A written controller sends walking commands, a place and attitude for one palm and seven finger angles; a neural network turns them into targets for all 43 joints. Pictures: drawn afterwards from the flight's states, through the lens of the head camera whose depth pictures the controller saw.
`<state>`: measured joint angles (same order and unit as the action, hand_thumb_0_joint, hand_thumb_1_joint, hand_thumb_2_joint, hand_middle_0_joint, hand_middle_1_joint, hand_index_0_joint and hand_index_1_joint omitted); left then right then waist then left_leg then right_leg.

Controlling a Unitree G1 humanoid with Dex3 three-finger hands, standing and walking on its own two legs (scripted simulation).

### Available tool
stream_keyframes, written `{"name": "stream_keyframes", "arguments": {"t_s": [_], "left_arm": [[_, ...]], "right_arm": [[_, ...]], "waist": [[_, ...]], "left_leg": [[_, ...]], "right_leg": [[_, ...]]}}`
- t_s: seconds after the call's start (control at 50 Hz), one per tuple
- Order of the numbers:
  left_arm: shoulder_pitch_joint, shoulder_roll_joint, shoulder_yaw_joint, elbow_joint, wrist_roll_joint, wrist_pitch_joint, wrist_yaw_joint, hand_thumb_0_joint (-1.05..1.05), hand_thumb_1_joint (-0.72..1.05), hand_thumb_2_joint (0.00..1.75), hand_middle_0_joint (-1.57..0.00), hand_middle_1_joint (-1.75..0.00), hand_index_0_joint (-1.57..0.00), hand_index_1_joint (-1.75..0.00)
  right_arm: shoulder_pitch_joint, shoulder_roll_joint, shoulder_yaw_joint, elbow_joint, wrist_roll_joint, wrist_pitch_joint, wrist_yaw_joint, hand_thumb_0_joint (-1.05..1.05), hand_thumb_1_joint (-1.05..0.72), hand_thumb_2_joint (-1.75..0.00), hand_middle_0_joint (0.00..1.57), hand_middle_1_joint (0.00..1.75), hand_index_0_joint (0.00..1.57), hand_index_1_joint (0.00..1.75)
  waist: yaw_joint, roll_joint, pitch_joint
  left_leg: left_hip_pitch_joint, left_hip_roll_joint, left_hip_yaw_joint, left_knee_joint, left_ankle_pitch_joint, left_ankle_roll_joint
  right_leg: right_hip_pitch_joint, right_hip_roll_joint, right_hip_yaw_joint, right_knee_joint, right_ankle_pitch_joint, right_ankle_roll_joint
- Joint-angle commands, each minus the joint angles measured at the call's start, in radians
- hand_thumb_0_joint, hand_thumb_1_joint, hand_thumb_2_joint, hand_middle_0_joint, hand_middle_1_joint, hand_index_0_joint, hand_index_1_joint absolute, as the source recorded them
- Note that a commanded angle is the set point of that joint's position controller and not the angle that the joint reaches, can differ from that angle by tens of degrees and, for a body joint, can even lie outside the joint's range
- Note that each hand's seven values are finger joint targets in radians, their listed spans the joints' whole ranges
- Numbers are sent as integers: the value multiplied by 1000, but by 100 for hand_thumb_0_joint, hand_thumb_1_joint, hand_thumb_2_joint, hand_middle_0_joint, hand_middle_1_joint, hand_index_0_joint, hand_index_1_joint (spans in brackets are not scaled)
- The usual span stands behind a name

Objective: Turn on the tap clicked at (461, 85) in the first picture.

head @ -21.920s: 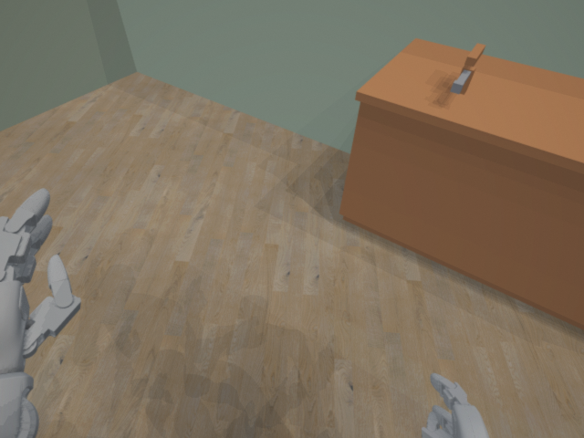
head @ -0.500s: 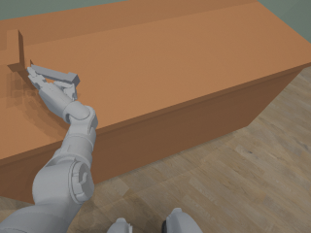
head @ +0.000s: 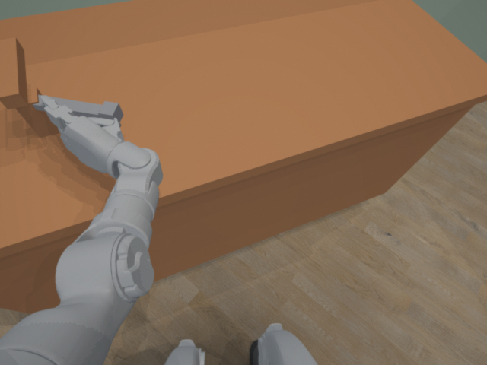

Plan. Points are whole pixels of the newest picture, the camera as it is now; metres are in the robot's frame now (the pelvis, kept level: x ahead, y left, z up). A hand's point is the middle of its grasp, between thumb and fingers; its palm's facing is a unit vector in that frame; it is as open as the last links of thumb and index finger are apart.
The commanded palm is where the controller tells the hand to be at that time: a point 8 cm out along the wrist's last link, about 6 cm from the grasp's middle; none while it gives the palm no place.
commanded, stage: push the lever round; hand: left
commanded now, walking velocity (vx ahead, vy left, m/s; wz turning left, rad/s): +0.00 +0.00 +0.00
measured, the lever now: (111, 114) +0.53 +0.19 +0.07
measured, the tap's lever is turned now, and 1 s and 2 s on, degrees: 59 81 80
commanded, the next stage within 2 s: lift the hand up off the lever in 0.52 s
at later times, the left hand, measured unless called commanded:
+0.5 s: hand (125, 109) +0.54 +0.17 +0.06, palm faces +0.80 -0.57 -0.16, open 7.4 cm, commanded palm +0.49 +0.18 +0.06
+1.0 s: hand (126, 101) +0.55 +0.17 +0.07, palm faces +0.79 -0.59 -0.15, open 7.7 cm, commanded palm +0.49 +0.18 +0.08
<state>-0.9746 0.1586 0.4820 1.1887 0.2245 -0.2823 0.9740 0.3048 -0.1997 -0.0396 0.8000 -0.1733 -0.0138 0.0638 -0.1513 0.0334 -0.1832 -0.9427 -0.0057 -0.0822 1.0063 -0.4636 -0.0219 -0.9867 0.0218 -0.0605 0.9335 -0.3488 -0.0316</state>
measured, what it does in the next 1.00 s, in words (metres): stands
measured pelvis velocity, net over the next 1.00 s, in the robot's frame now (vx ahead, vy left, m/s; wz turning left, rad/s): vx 0.02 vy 0.00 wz -0.02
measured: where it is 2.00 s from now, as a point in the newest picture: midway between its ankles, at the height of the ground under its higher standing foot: outside the picture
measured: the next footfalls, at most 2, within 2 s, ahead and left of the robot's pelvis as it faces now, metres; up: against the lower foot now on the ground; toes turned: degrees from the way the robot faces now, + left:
none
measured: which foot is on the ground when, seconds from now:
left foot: down 0.00-1.00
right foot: down 0.00-1.00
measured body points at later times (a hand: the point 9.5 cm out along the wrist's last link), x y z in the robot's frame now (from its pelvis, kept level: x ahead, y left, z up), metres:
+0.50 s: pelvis +0.01 -0.01 +0.00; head +0.14 +0.00 +0.43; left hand +0.50 +0.20 +0.07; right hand +0.00 -0.26 -0.13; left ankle +0.00 +0.13 -0.67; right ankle +0.05 -0.10 -0.67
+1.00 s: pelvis +0.02 +0.00 +0.01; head +0.14 +0.00 +0.44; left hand +0.50 +0.19 +0.08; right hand +0.00 -0.25 -0.12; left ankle +0.00 +0.13 -0.67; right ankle +0.05 -0.10 -0.67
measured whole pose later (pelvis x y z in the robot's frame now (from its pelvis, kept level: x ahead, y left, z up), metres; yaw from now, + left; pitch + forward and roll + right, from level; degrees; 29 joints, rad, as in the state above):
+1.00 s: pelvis +0.02 +0.00 +0.01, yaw -1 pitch +25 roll -2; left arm -1.05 0.20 0.54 1.21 0.24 -0.23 0.97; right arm 0.37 -0.21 -0.03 0.80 -0.18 -0.04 0.09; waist -0.18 0.05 -0.19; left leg -0.93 0.01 -0.08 0.97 -0.47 -0.02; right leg -0.98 0.04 -0.06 0.89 -0.35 -0.03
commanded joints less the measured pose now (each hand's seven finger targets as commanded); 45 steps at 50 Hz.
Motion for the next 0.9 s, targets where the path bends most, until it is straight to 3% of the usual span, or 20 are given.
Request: {"name": "stream_keyframes", "arguments": {"t_s": [0.0,0.08,0.14,0.16,0.2,0.24,0.26,0.38,0.42,0.5,0.54,0.56,0.58,0.66,0.78,0.82,0.88], "left_arm": [[-540,132,-57,-158,49,-36,7,0,90,90,-15,-15,-15,-15],[-559,142,-59,-173,62,-36,11,0,90,90,-15,-15,-15,-15],[-556,146,-54,-145,60,-28,12,0,90,90,-15,-15,-15,-15],[-555,176,-30,-137,62,-28,12,0,90,90,-15,-15,-15,-15],[-575,149,-54,-148,59,-29,11,0,90,90,-15,-15,-15,-15],[-563,183,-28,-143,57,-28,10,0,90,90,-15,-15,-15,-15],[-571,178,-34,-147,58,-29,8,0,90,90,-15,-15,-15,-15],[-575,227,-4,-129,63,-28,6,0,90,90,-15,-15,-15,-15],[-594,209,-24,-126,67,-25,3,0,90,90,-15,-15,-15,-15],[-606,247,3,-121,69,-24,4,0,90,90,-15,-15,-15,-15],[-612,225,-18,-108,71,-22,3,0,90,90,-15,-15,-15,-15],[-625,243,-3,-106,76,-23,5,0,90,90,-15,-15,-15,-15],[-629,215,-25,-110,74,-21,5,0,90,90,-15,-15,-15,-15],[-606,246,8,-134,63,-27,1,0,90,90,-15,-15,-15,-15],[-608,196,-29,-155,57,-16,-3,0,90,90,-15,-15,-15,-15],[-598,223,-5,-156,53,-15,-1,0,90,90,-15,-15,-15,-15],[-592,217,-2,-186,54,-17,2,0,90,90,-15,-15,-15,-15]], "right_arm": [[138,-163,-48,-33,-4,-22,-6,0,-90,-90,20,30,20,30],[153,-163,-48,-36,-8,-28,-3,0,-90,-90,20,30,20,30],[156,-163,-46,-37,-8,-33,0,0,-90,-90,20,30,20,30],[164,-168,-46,-30,-8,-32,-2,0,-90,-90,20,30,20,30],[166,-165,-46,-37,-8,-35,0,0,-90,-90,20,30,20,30],[175,-166,-47,-35,-7,-36,0,0,-90,-90,20,30,20,30],[177,-169,-46,-33,-8,-37,-1,0,-90,-90,20,30,20,30],[194,-170,-43,-33,-5,-38,-2,0,-90,-90,20,30,20,30],[195,-169,-42,-32,-5,-39,0,0,-90,-90,20,30,20,30],[213,-176,-43,-31,-7,-41,2,0,-90,-90,20,30,20,30],[210,-173,-42,-33,-6,-42,5,0,-90,-90,20,30,20,30],[218,-179,-44,-25,-9,-42,4,0,-90,-90,20,30,20,30],[217,-175,-43,-29,-9,-44,8,0,-90,-90,20,30,20,30],[235,-181,-47,-31,-11,-43,15,0,-90,-90,20,30,20,30],[229,-176,-46,-33,-8,-39,21,0,-90,-90,20,30,20,30],[229,-178,-46,-33,-7,-38,21,0,-90,-90,20,30,20,30],[232,-176,-48,-31,-9,-41,22,0,-90,-90,20,30,20,30]], "waist": [[-57,37,-432],[-52,75,-475],[-60,41,-467],[-53,54,-466],[-64,44,-475],[-58,34,-479],[-60,56,-486],[-65,42,-473],[-75,50,-455],[-75,50,-484],[-80,57,-471],[-80,73,-479],[-85,90,-479],[-63,97,-533],[-70,89,-500],[-66,64,-493],[-55,85,-512]], "left_leg": [[193,5,41,-104,282,20],[224,6,43,-98,331,14],[187,3,54,-89,314,26],[183,5,45,-93,312,23],[190,4,51,-90,318,28],[179,4,55,-90,319,30],[193,4,54,-89,334,28],[155,5,58,-89,316,36],[154,5,60,-91,315,37],[161,7,56,-85,333,37],[162,7,58,-88,321,37],[177,10,51,-86,336,33],[191,12,53,-82,350,32],[231,15,50,-77,416,22],[242,16,52,-91,417,22],[228,15,52,-98,398,25],[265,19,44,-101,436,16]], "right_leg": [[280,-6,6,-115,163,6],[289,-5,5,-111,199,4],[311,-5,11,-122,214,9],[309,-7,9,-113,212,6],[313,-6,13,-124,221,9],[338,-7,15,-127,237,11],[331,-7,16,-124,250,10],[353,-10,22,-125,261,12],[343,-10,22,-131,258,13],[343,-9,20,-123,268,13],[333,-7,18,-129,255,12],[317,-8,15,-121,255,10],[301,-6,12,-120,255,10],[327,-3,8,-113,304,7],[335,0,4,-126,308,9],[357,0,7,-130,302,11],[350,0,0,-124,311,9]]}}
